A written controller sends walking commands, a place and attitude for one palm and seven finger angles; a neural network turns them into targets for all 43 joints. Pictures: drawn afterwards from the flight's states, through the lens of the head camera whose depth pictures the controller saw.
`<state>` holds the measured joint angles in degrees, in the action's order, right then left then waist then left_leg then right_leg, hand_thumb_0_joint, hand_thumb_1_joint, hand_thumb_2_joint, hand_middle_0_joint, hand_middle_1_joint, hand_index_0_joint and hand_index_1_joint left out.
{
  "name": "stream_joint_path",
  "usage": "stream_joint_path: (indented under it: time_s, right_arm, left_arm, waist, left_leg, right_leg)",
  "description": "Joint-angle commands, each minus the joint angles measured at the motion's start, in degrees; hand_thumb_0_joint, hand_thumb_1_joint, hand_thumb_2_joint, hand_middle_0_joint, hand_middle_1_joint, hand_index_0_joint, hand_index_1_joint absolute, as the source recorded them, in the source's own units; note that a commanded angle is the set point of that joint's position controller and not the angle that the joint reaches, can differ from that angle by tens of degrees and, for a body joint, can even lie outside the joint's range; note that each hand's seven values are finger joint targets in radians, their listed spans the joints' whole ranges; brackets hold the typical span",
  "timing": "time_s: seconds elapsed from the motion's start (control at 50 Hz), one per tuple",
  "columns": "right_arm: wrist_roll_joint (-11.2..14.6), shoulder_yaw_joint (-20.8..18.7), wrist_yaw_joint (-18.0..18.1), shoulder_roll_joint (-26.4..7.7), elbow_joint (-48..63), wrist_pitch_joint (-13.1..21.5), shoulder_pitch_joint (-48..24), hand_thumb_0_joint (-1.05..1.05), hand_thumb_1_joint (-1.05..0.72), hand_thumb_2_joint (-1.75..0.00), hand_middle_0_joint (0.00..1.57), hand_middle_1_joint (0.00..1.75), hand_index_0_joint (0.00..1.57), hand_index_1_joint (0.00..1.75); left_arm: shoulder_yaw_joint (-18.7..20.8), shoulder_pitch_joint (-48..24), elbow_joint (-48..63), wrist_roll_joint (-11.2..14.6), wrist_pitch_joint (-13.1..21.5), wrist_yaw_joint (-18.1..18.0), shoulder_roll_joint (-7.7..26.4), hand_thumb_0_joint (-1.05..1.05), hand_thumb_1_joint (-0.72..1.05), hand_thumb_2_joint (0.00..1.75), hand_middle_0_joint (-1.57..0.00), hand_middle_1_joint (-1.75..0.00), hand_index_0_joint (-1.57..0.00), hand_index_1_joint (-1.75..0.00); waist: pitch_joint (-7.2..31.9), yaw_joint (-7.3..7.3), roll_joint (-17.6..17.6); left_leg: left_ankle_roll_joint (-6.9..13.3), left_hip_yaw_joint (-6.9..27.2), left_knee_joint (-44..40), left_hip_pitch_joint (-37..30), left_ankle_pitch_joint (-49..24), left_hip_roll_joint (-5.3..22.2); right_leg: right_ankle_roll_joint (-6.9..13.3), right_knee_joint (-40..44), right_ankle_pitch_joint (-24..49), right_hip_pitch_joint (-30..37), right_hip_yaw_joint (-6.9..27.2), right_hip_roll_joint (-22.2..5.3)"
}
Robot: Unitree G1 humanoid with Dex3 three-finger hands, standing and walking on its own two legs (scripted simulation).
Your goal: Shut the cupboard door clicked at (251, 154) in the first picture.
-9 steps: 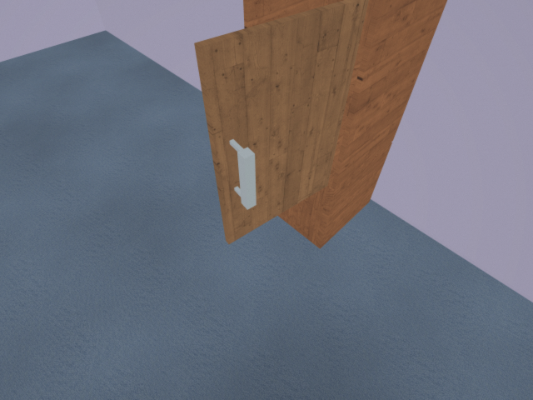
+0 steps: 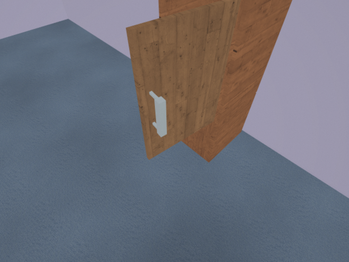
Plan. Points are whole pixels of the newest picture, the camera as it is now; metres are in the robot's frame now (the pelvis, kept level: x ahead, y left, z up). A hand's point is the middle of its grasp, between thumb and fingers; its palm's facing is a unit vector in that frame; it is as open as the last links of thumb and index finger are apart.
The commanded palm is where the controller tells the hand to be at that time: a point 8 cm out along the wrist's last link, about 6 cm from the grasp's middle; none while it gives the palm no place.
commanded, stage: stand and wait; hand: left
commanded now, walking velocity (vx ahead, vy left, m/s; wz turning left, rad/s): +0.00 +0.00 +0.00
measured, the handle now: (157, 114) +0.59 +0.10 -0.06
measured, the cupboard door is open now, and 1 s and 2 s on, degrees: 82 82 82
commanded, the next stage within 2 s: look at it before walking up in 0.10 s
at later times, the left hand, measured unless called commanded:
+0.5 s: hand out of the picture +0.02 +0.19 -0.17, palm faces +0.01 -0.97 -0.23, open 7.4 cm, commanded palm none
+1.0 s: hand out of the picture +0.02 +0.18 -0.18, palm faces -0.04 -0.97 -0.22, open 7.4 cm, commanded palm none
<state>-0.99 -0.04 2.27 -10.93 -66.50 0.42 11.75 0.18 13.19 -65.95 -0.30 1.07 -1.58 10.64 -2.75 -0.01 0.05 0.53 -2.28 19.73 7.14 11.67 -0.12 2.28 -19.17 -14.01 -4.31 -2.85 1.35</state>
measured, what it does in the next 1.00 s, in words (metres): stands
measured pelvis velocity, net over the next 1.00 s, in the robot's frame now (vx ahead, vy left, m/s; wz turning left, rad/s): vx -0.01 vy -0.01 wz -0.09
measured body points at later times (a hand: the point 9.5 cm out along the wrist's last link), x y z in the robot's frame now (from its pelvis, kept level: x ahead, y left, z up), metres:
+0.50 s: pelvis +0.00 +0.00 +0.00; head +0.02 -0.01 +0.45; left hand +0.02 +0.24 -0.15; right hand +0.01 -0.24 -0.16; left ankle -0.01 +0.11 -0.75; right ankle -0.04 -0.09 -0.75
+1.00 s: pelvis -0.01 -0.01 -0.01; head +0.03 -0.01 +0.44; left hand +0.02 +0.24 -0.16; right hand +0.01 -0.25 -0.17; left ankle -0.01 +0.11 -0.75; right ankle -0.04 -0.09 -0.75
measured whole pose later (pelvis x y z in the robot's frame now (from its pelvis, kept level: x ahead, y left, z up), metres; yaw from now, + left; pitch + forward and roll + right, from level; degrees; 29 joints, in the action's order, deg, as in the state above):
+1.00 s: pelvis -0.01 -0.01 -0.01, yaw -5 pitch +0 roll +0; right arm -1.1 -1.8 3.1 -10.2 -63.0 -1.2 10.9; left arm 2.3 13.2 -63.1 -0.8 -1.8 -0.8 10.7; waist -4.1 0.6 -0.2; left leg -0.1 -6.5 26.1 10.3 15.3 2.2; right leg 3.0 -26.7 -16.4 -9.8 1.3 3.2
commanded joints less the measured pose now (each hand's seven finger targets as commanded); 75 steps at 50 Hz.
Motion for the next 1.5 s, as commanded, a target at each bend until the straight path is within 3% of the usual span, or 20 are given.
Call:
stream_joint_path:
  time_s: [0.0,0.74,0.82,0.9,0.98,1.0,1.04,1.06,1.1,1.14,1.16,1.18,1.2,1.22,1.24,1.28,1.32,1.36,1.4,1.48]
  right_arm:
    - [0.0,-0.9,0.2,-7.2,1.9,0.6,2.4,0.00,-0.90,-0.90,0.20,0.30,0.20,0.30]
    - [0.0,-1.0,0.2,-7.7,1.7,0.6,2.4,0.00,-0.90,-0.90,0.20,0.30,0.20,0.30]
    - [-0.1,-1.3,0.8,-5.5,1.8,-0.4,4.5,0.00,-0.90,-0.90,0.20,0.30,0.20,0.30]
    - [-0.1,-2.8,1.2,-7.4,4.1,-1.4,3.9,0.00,-0.90,-0.90,0.20,0.30,0.20,0.30]
    - [-0.3,-4.2,1.5,-9.0,6.7,-1.6,3.3,0.00,-0.90,-0.90,0.20,0.30,0.20,0.30]
    - [-0.3,-4.5,1.4,-9.8,7.3,-1.6,2.8,0.00,-0.90,-0.90,0.20,0.30,0.20,0.30]
    - [-0.7,-5.0,1.4,-10.8,8.3,-1.1,2.9,0.00,-0.90,-0.90,0.20,0.30,0.20,0.30]
    - [-0.9,-5.0,1.3,-11.0,8.9,-0.9,2.3,0.00,-0.90,-0.90,0.20,0.30,0.20,0.30]
    - [-1.0,-5.1,1.3,-10.9,10.7,-0.7,-0.2,0.00,-0.90,-0.90,0.20,0.30,0.20,0.30]
    - [-1.1,-5.3,1.1,-11.4,11.9,-0.9,-3.1,0.00,-0.90,-0.90,0.20,0.30,0.20,0.30]
    - [-0.7,-5.4,1.0,-11.4,12.5,-1.1,-4.1,0.00,-0.90,-0.90,0.20,0.30,0.20,0.30]
    - [0.1,-5.3,0.7,-8.8,13.6,-1.6,-4.1,0.00,-0.90,-0.90,0.20,0.30,0.20,0.30]
    - [0.2,-4.7,0.3,-5.9,16.1,-1.9,-4.8,0.00,-0.90,-0.90,0.20,0.30,0.20,0.30]
    - [0.2,-5.0,0.1,-7.6,15.3,-2.7,-4.6,0.00,-0.90,-0.90,0.20,0.30,0.20,0.30]
    - [0.3,-5.1,-0.2,-7.1,15.1,-2.8,-5.8,0.00,-0.90,-0.90,0.20,0.30,0.20,0.30]
    - [0.1,-5.0,-0.3,-7.1,15.0,-2.6,-6.5,0.00,-0.90,-0.90,0.20,0.30,0.20,0.30]
    - [0.2,-4.8,-0.4,-5.9,15.0,-2.4,-6.1,0.00,-0.90,-0.90,0.20,0.30,0.20,0.30]
    - [0.3,-4.6,-0.2,-5.3,15.5,-2.6,-6.5,0.00,-0.90,-0.90,0.20,0.30,0.20,0.30]
    - [0.4,-4.7,0.0,-5.5,16.2,-2.7,-7.2,0.00,-0.90,-0.90,0.20,0.30,0.20,0.30]
    - [0.4,-4.5,0.1,-6.1,17.7,-2.6,-9.4,0.00,-0.90,-0.90,0.20,0.30,0.20,0.30]
  left_arm:
    - [1.6,2.8,1.9,-0.1,0.8,-0.4,7.9,0.00,0.90,0.90,-0.20,-0.30,-0.20,-0.30]
    - [1.4,1.7,1.8,0.0,0.8,-0.3,8.6,0.00,0.90,0.90,-0.20,-0.30,-0.20,-0.30]
    - [2.0,2.7,2.4,-0.1,-0.6,-0.4,7.1,0.00,0.90,0.90,-0.20,-0.30,-0.20,-0.30]
    - [3.6,1.6,4.9,-0.6,-1.9,0.2,8.2,0.00,0.90,0.90,-0.20,-0.30,-0.20,-0.30]
    - [4.6,0.3,8.2,-0.9,-2.8,0.9,7.9,0.00,0.90,0.90,-0.20,-0.30,-0.20,-0.30]
    - [4.7,0.4,8.7,-1.0,-3.0,1.1,7.2,0.00,0.90,0.90,-0.20,-0.30,-0.20,-0.30]
    - [5.0,-0.6,10.4,-1.1,-3.6,1.6,6.2,0.00,0.90,0.90,-0.20,-0.30,-0.20,-0.30]
    - [5.2,-1.1,11.4,-1.2,-3.9,1.8,5.9,0.00,0.90,0.90,-0.20,-0.30,-0.20,-0.30]
    - [5.4,-0.1,12.1,-1.2,-3.9,2.0,5.4,0.00,0.90,0.90,-0.20,-0.30,-0.20,-0.30]
    - [5.6,3.5,11.5,-1.2,-3.5,2.4,5.1,0.00,0.90,0.90,-0.20,-0.30,-0.20,-0.30]
    - [6.0,6.7,10.6,-1.4,-3.1,2.3,5.9,0.00,0.90,0.90,-0.20,-0.30,-0.20,-0.30]
    - [6.7,8.8,10.2,-2.1,-2.4,1.8,10.5,0.00,0.90,0.90,-0.20,-0.30,-0.20,-0.30]
    - [7.5,8.9,10.8,-2.1,-2.1,0.9,15.7,0.00,0.90,0.90,-0.20,-0.30,-0.20,-0.30]
    - [7.4,8.9,10.9,-1.2,-2.2,0.5,15.1,0.00,0.90,0.90,-0.20,-0.30,-0.20,-0.30]
    - [7.2,5.5,12.1,-1.2,-2.3,0.2,13.2,0.00,0.90,0.90,-0.20,-0.30,-0.20,-0.30]
    - [6.7,2.1,13.6,-1.0,-2.0,0.0,11.4,0.00,0.90,0.90,-0.20,-0.30,-0.20,-0.30]
    - [6.7,3.7,13.6,-0.9,-1.3,-0.3,10.9,0.00,0.90,0.90,-0.20,-0.30,-0.20,-0.30]
    - [6.7,5.4,13.4,-0.8,-1.1,-0.4,11.3,0.00,0.90,0.90,-0.20,-0.30,-0.20,-0.30]
    - [6.7,5.9,13.5,-1.0,-1.3,-0.4,11.0,0.00,0.90,0.90,-0.20,-0.30,-0.20,-0.30]
    - [6.8,6.3,14.4,-1.1,-1.6,0.0,11.1,0.00,0.90,0.90,-0.20,-0.30,-0.20,-0.30]
  waist:
    - [1.3,-0.05,-0.8]
    - [0.6,-0.20,-0.1]
    - [0.7,-0.44,-0.5]
    - [0.4,-0.54,0.0]
    - [0.0,-0.67,2.9]
    - [-0.1,-0.34,4.9]
    - [0.1,-0.31,11.4]
    - [0.3,-0.21,12.2]
    - [1.5,1.20,9.2]
    - [2.6,3.29,6.6]
    - [3.9,4.92,1.9]
    - [3.3,5.63,-14.0]
    - [1.9,5.54,-25.8]
    - [2.1,5.22,-18.0]
    - [-0.3,3.59,-11.7]
    - [0.1,2.17,-8.3]
    - [4.7,2.23,-3.2]
    - [7.1,2.37,-2.6]
    - [6.8,2.60,-5.4]
    - [4.6,2.94,-7.2]
  left_leg:
    - [1.2,5.0,-1.6,-1.9,-12.5,6.5]
    - [0.9,5.0,-2.3,-1.7,-11.3,6.6]
    - [0.3,2.2,1.5,-2.3,-11.1,7.3]
    - [0.4,0.5,4.3,-1.4,-8.2,8.9]
    - [2.4,3.0,3.3,-1.0,-4.4,12.8]
    - [3.6,4.5,2.2,-0.8,-3.6,14.9]
    - [8.1,8.9,-2.8,0.5,-5.9,21.9]
    - [9.8,9.4,-3.4,0.6,-9.4,23.9]
    - [9.5,6.0,-0.3,1.6,-13.7,24.5]
    - [6.2,0.6,5.9,4.2,-14.5,21.2]
    - [3.4,-2.5,12.7,6.6,-10.2,17.8]
    - [-1.0,-7.6,25.5,13.4,5.3,9.3]
    - [-3.4,-5.8,39.7,24.4,25.1,1.4]
    - [-2.8,1.7,45.8,24.7,23.7,2.9]
    - [-2.6,3.4,48.0,26.4,19.1,4.1]
    - [-3.5,4.5,49.3,27.6,13.2,4.5]
    - [-4.1,4.6,47.2,27.1,10.9,4.1]
    - [-4.5,4.7,45.3,27.3,10.4,3.5]
    - [-4.8,4.9,44.0,27.2,10.0,3.0]
    - [-4.8,5.4,41.2,27.1,10.2,2.4]
  right_leg:
    - [0.4,2.8,15.2,-1.7,5.8,-8.1]
    - [0.6,3.4,14.6,-1.7,6.4,-8.1]
    - [0.6,0.1,19.6,-4.2,7.9,-7.9]
    - [1.2,-4.3,19.0,-8.7,9.4,-7.0]
    - [0.7,-10.7,12.9,-14.4,9.2,-3.9]
    - [0.4,-14.0,9.5,-16.0,8.4,-2.8]
    - [-0.9,-27.3,-10.0,-18.7,3.9,-0.9]
    - [-1.1,-32.2,-15.6,-19.7,3.9,-1.6]
    - [-0.9,-31.9,-16.3,-18.0,4.7,-3.8]
    - [-1.2,-22.1,-9.5,-11.3,2.3,-3.5]
    - [-1.4,-12.7,-0.5,-6.1,2.2,-3.2]
    - [0.5,-0.6,12.9,-3.0,15.1,-10.3]
    - [5.4,2.4,28.4,-1.6,32.5,-21.0]
    - [8.7,2.1,23.8,-2.7,30.9,-21.4]
    - [9.8,2.0,15.8,-5.2,28.6,-18.9]
    - [8.6,-0.4,19.5,-4.3,26.6,-15.2]
    - [7.5,-3.0,28.8,1.4,24.4,-13.9]
    - [7.0,-4.2,33.6,4.7,23.5,-12.9]
    - [6.2,-3.8,33.1,4.7,24.0,-12.0]
    - [7.4,-2.7,30.1,2.1,26.2,-11.6]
